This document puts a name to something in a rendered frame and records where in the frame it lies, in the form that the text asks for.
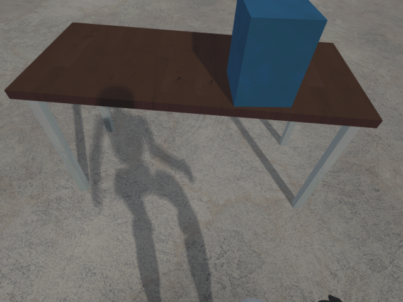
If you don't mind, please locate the table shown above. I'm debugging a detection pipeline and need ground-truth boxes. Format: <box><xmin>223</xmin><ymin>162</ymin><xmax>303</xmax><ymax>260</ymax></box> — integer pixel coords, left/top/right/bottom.
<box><xmin>4</xmin><ymin>23</ymin><xmax>383</xmax><ymax>208</ymax></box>

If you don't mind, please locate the carton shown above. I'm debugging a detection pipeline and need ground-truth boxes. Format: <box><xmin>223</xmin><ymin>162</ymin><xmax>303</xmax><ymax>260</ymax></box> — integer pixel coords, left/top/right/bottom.
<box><xmin>227</xmin><ymin>0</ymin><xmax>327</xmax><ymax>108</ymax></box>

